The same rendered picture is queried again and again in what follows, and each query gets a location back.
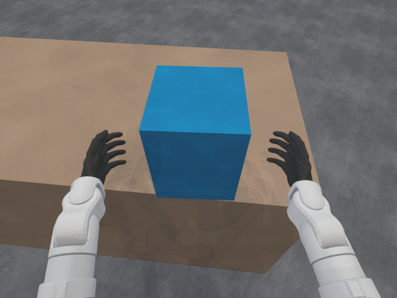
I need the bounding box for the robot right hand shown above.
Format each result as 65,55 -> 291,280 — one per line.
267,131 -> 313,187

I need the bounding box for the robot left forearm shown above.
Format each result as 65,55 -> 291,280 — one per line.
37,176 -> 105,298

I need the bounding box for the robot left hand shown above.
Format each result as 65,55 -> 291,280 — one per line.
81,130 -> 126,185

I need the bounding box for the robot right forearm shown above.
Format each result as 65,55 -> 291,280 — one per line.
287,180 -> 381,298

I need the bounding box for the pedestal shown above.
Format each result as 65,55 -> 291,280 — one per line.
0,37 -> 319,274

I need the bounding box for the carton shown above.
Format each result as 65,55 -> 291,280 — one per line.
139,65 -> 251,201

